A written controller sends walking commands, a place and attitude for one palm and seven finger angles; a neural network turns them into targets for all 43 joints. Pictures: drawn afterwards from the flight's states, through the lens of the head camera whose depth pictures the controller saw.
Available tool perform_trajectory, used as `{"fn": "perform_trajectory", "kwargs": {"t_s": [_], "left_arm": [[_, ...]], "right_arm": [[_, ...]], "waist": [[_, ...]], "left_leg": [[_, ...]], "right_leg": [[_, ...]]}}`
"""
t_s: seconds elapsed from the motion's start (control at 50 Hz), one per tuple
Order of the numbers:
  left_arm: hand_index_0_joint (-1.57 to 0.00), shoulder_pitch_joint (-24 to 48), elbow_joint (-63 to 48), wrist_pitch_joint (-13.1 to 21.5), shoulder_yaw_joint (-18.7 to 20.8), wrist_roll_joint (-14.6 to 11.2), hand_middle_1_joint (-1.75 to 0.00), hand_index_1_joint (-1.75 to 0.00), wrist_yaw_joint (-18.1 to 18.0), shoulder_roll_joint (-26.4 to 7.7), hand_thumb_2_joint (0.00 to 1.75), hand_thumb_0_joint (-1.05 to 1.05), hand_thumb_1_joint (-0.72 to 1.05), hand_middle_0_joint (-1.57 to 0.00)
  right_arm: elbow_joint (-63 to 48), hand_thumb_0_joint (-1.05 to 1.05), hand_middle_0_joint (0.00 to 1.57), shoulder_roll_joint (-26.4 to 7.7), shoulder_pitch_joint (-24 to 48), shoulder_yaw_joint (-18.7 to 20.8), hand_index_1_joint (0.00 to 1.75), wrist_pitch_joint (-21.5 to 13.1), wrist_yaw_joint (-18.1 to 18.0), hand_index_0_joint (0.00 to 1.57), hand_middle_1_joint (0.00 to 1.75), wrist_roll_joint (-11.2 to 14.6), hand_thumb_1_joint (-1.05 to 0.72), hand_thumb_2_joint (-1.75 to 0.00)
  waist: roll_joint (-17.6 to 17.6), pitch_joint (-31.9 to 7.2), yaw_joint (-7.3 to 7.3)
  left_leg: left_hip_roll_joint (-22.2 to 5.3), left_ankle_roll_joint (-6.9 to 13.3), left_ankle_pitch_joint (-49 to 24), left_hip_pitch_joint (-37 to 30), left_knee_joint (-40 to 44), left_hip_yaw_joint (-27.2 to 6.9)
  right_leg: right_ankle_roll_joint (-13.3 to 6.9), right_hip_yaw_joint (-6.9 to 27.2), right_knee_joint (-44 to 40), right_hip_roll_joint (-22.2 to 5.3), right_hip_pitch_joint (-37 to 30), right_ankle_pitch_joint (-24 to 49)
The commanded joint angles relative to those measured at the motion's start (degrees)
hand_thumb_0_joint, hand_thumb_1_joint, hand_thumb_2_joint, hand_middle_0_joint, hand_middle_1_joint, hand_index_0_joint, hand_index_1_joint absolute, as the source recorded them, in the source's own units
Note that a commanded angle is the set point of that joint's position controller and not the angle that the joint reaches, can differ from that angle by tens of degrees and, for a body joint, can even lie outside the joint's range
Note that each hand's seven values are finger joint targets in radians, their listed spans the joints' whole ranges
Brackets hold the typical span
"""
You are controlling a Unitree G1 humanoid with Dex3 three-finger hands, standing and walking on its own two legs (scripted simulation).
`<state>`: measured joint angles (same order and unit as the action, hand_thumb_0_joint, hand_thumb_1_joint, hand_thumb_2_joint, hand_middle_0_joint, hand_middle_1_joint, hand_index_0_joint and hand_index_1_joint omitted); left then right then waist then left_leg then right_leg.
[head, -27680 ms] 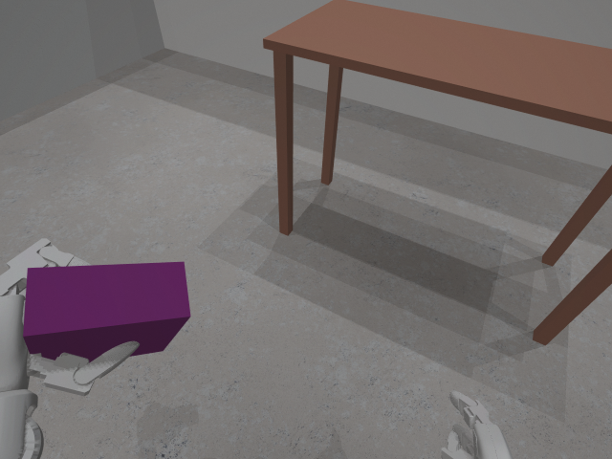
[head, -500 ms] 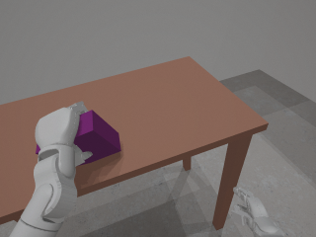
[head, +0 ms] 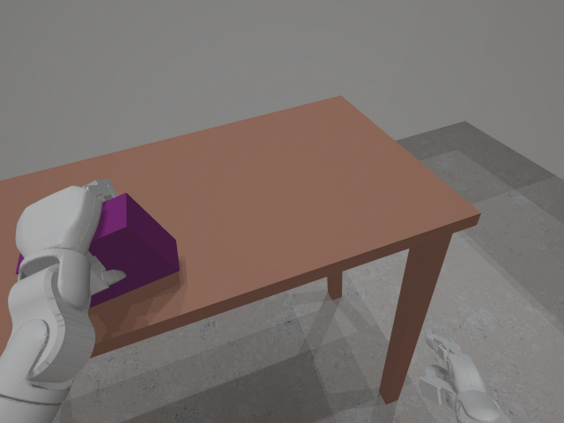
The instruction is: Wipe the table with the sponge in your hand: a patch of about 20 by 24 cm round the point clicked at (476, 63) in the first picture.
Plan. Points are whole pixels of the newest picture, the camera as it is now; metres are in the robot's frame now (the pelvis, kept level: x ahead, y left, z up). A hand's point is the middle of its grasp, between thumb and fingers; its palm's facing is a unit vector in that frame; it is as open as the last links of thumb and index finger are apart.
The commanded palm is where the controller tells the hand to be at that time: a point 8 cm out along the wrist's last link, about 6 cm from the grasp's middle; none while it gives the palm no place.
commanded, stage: wipe forward along the middle lane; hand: left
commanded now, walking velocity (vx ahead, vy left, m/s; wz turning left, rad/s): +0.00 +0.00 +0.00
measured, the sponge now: (116, 261) +0.27 +0.27 +0.14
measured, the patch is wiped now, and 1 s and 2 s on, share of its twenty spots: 1.00 1.00 1.00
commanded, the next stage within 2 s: slide back across to the first lane in 1.74 s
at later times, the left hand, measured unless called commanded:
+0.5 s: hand (86, 239) +0.28 +0.30 +0.17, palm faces +0.08 -0.04 -1.00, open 9.7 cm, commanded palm +0.25 +0.31 +0.22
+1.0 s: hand (88, 219) +0.32 +0.33 +0.17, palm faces +0.01 -0.02 -1.00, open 9.7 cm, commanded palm +0.30 +0.33 +0.20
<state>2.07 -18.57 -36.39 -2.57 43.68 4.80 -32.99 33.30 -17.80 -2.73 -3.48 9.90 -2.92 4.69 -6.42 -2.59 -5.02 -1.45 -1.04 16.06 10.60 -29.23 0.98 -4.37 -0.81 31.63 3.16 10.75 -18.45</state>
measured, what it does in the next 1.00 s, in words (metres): stands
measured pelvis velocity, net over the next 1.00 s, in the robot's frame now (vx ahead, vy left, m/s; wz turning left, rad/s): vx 0.00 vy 0.02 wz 0.06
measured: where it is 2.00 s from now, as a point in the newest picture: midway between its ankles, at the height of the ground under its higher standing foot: outside the picture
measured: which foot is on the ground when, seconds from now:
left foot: down 0.00-1.00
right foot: down 0.00-1.00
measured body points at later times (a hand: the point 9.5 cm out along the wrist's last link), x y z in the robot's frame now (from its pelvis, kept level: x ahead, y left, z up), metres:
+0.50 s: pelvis -0.01 +0.01 +0.01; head -0.03 -0.04 +0.45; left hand +0.27 +0.30 +0.22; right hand +0.24 -0.18 -0.08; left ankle +0.00 +0.15 -0.73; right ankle -0.01 -0.07 -0.73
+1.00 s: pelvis +0.00 +0.02 +0.01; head -0.01 -0.03 +0.46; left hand +0.32 +0.32 +0.22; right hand +0.21 -0.21 -0.10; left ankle +0.00 +0.15 -0.73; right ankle -0.01 -0.07 -0.73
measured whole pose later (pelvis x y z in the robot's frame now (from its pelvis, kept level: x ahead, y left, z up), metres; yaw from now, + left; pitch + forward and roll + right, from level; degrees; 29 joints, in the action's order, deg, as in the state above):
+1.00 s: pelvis +0.00 +0.02 +0.01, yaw +3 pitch -1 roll +0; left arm 24.4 15.5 -21.2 -5.3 52.0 9.8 -33.1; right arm 38.5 -18.1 -6.2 -2.6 6.2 -3.6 4.3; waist -6.0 -1.6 -3.9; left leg 0.1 -0.2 12.3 11.4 -24.5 -1.9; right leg -3.1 -3.5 24.4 1.7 9.3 -14.5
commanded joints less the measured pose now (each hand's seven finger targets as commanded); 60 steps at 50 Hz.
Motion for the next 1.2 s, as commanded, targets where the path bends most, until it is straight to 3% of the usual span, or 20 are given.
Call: {"fn": "perform_trajectory", "kwargs": {"t_s": [0.0,0.06,0.14,0.18,0.2,0.22,0.3,0.36,0.4,0.42,0.5,0.62,0.7,0.76,0.82,0.9,0.94,1.1,1.12,1.18], "left_arm": [[-1.20,12.8,-6.4,1.5,10.3,2.9,-1.60,-1.60,-0.3,-16.5,1.30,0.00,0.10,-1.20],[-1.20,11.2,-2.8,3.0,8.8,2.9,-1.60,-1.60,0.7,-14.9,1.30,0.00,0.10,-1.20],[-1.20,20.2,2.3,4.6,4.3,4.6,-1.60,-1.60,1.0,-11.7,1.30,0.00,0.10,-1.20],[-1.20,23.5,3.8,5.4,3.6,5.8,-1.60,-1.60,1.3,-12.0,1.30,0.00,0.10,-1.20],[-1.20,24.6,3.1,5.7,5.0,6.8,-1.60,-1.60,1.2,-13.8,1.30,0.00,0.10,-1.20],[-1.20,26.8,3.8,6.2,3.8,7.5,-1.60,-1.60,1.2,-13.2,1.30,0.00,0.10,-1.20],[-1.20,26.3,7.4,6.5,4.4,8.1,-1.60,-1.60,1.9,-13.2,1.30,0.00,0.10,-1.20],[-1.20,26.4,11.0,7.7,2.6,7.4,-1.60,-1.60,2.4,-10.8,1.30,0.00,0.10,-1.20],[-1.20,27.6,10.4,8.5,4.9,7.7,-1.60,-1.60,2.2,-13.2,1.30,0.00,0.10,-1.20],[-1.20,29.1,11.4,8.9,2.8,7.7,-1.60,-1.60,2.3,-11.1,1.30,0.00,0.10,-1.20],[-1.20,29.2,14.9,9.7,4.6,8.0,-1.60,-1.60,2.4,-13.1,1.30,0.00,0.10,-1.20],[-1.20,31.8,19.2,11.1,2.2,7.8,-1.60,-1.60,2.6,-10.8,1.30,0.00,0.10,-1.20],[-1.20,33.2,22.3,12.4,3.4,8.8,-1.60,-1.60,2.7,-12.7,1.30,0.00,0.10,-1.20],[-1.20,32.2,24.8,13.2,1.3,8.6,-1.60,-1.60,2.9,-10.0,1.30,0.00,0.10,-1.20],[-1.20,33.7,26.0,13.9,2.1,8.9,-1.60,-1.60,3.0,-11.1,1.30,0.00,0.10,-1.20],[-1.20,36.3,30.8,14.6,3.3,9.5,-1.60,-1.60,3.1,-13.5,1.30,0.00,0.10,-1.20],[-1.20,36.9,34.4,15.1,1.6,9.8,-1.60,-1.60,3.1,-12.0,1.30,0.00,0.10,-1.20],[-1.20,38.7,36.8,18.3,2.9,10.5,-1.60,-1.60,3.4,-13.7,1.30,0.00,0.10,-1.20],[-1.20,37.9,38.9,18.4,2.4,10.5,-1.60,-1.60,3.3,-13.3,1.30,0.00,0.10,-1.20],[-1.20,40.3,42.8,19.2,2.4,10.6,-1.60,-1.60,3.3,-14.3,1.30,0.00,0.10,-1.20]], "right_arm": [[-10.5,0.00,0.20,-4.5,15.2,1.8,0.30,-4.9,-0.5,0.20,0.30,-0.3,-0.90,-0.90],[-9.7,0.00,0.20,-4.6,13.6,1.9,0.30,-5.6,-0.8,0.20,0.30,-0.6,-0.90,-0.90],[-8.4,0.00,0.20,-4.5,12.9,1.7,0.30,-7.2,-1.5,0.20,0.30,-0.6,-0.90,-0.90],[-7.9,0.00,0.20,-4.7,13.1,1.7,0.30,-7.2,-1.6,0.20,0.30,-0.8,-0.90,-0.90],[-8.2,0.00,0.20,-4.5,14.7,1.6,0.30,-7.8,-1.6,0.20,0.30,-0.6,-0.90,-0.90],[-8.0,0.00,0.20,-4.5,13.2,1.4,0.30,-8.0,-1.6,0.20,0.30,-1.0,-0.90,-0.90],[-7.2,0.00,0.20,-4.5,15.1,1.5,0.30,-7.6,-1.0,0.20,0.30,-0.8,-0.90,-0.90],[-6.4,0.00,0.20,-4.5,13.3,1.7,0.30,-7.5,-0.8,0.20,0.30,-1.1,-0.90,-0.90],[-6.8,0.00,0.20,-4.6,14.0,1.6,0.30,-7.8,-0.8,0.20,0.30,-1.0,-0.90,-0.90],[-6.9,0.00,0.20,-4.4,12.8,1.5,0.30,-8.0,-0.7,0.20,0.30,-1.2,-0.90,-0.90],[-6.2,0.00,0.20,-5.0,12.9,1.8,0.30,-7.4,-0.7,0.20,0.30,-1.0,-0.90,-0.90],[-5.9,0.00,0.20,-5.3,10.6,2.1,0.30,-7.5,-0.7,0.20,0.30,-1.0,-0.90,-0.90],[-5.5,0.00,0.20,-5.8,9.9,2.5,0.30,-7.3,-0.8,0.20,0.30,-0.7,-0.90,-0.90],[-4.8,0.00,0.20,-6.0,8.2,2.9,0.30,-7.0,-0.7,0.20,0.30,-0.9,-0.90,-0.90],[-5.0,0.00,0.20,-6.2,7.3,2.9,0.30,-7.1,-0.7,0.20,0.30,-0.9,-0.90,-0.90],[-4.2,0.00,0.20,-6.8,6.5,3.1,0.30,-6.5,-0.9,0.20,0.30,-0.7,-0.90,-0.90],[-3.3,0.00,0.20,-6.8,5.1,3.3,0.30,-6.4,-1.1,0.20,0.30,-0.7,-0.90,-0.90],[-4.0,0.00,0.20,-7.0,3.3,3.7,0.30,-5.6,-0.7,0.20,0.30,-0.7,-0.90,-0.90],[-3.7,0.00,0.20,-7.2,2.2,3.8,0.30,-5.4,-0.8,0.20,0.30,-0.8,-0.90,-0.90],[-2.6,0.00,0.20,-7.7,1.2,3.9,0.30,-4.8,-1.0,0.20,0.30,-0.6,-0.90,-0.90]], "waist": [[5.2,-8.4,-2.16],[6.7,-6.3,-2.11],[7.4,-4.9,-0.41],[6.8,-5.8,-0.63],[5.8,-7.7,-1.04],[5.9,-9.3,-1.07],[5.9,-8.9,-1.35],[7.1,-7.7,-1.04],[7.2,-9.0,-1.18],[7.4,-9.3,-0.88],[6.7,-7.7,-0.69],[8.0,-7.8,0.15],[7.4,-7.7,0.38],[7.8,-7.1,0.76],[10.3,-8.4,1.17],[9.7,-5.7,1.90],[9.8,-4.9,2.47],[9.0,-8.5,2.63],[10.8,-8.6,2.71],[10.4,-5.5,3.56]], "left_leg": [[3.8,3.5,-13.6,-0.8,1.2,-1.2],[3.8,3.6,-12.6,0.1,1.7,-1.1],[3.6,3.6,-10.2,-0.6,3.2,-1.2],[3.8,3.6,-9.1,-0.9,4.3,-1.2],[3.8,3.6,-9.2,-2.0,4.4,-1.5],[4.0,3.5,-10.6,-1.7,4.2,-1.1],[3.9,3.4,-11.0,-2.0,5.7,-1.5],[3.8,3.4,-11.2,-1.5,6.2,-1.2],[3.7,3.5,-11.2,-2.3,6.3,-1.5],[3.9,3.5,-11.9,-1.7,6.2,-1.1],[3.7,3.4,-10.8,-2.0,6.9,-1.2],[3.9,3.6,-11.3,-1.3,6.8,-0.8],[3.9,3.5,-10.6,-1.6,7.3,-1.3],[4.0,3.7,-12.2,-1.3,6.9,-0.9],[4.0,3.8,-12.8,-0.9,6.4,-0.7],[3.9,3.8,-9.9,0.0,7.0,-0.9],[4.0,3.8,-10.0,0.5,6.6,-0.7],[4.2,4.0,-11.4,1.0,5.7,-0.9],[4.3,4.1,-11.5,1.6,5.2,-0.6],[4.1,4.0,-9.4,3.0,5.4,-0.5]], "right_leg": [[1.6,8.2,-7.6,-2.2,-3.2,15.6],[2.2,5.9,-8.1,-2.6,-2.8,13.8],[2.0,4.3,-9.8,-2.4,-0.4,9.8],[1.9,3.8,-10.2,-2.4,-1.1,8.6],[1.2,5.7,-10.3,-1.9,-1.7,8.0],[1.4,3.6,-9.5,-2.6,-3.0,9.5],[0.8,4.5,-10.1,-1.9,-4.0,10.9],[1.4,2.3,-10.4,-2.3,-4.1,11.7],[1.0,3.5,-10.6,-1.8,-4.4,11.3],[1.3,1.9,-10.3,-2.4,-4.7,12.2],[0.9,3.1,-11.4,-1.8,-4.0,11.2],[1.3,1.1,-11.5,-2.3,-4.2,12.1],[1.0,1.9,-12.1,-1.8,-4.0,11.4],[1.2,0.6,-11.9,-2.0,-4.4,14.4],[1.4,0.6,-11.5,-2.1,-5.0,15.9],[1.3,1.4,-12.9,-1.7,-2.8,12.1],[1.5,0.7,-12.8,-1.9,-2.3,12.2],[1.3,1.5,-12.2,-1.9,-3.8,16.4],[1.7,1.1,-11.6,-2.0,-4.2,16.7],[1.9,1.0,-12.3,-1.9,-1.6,14.2]]}}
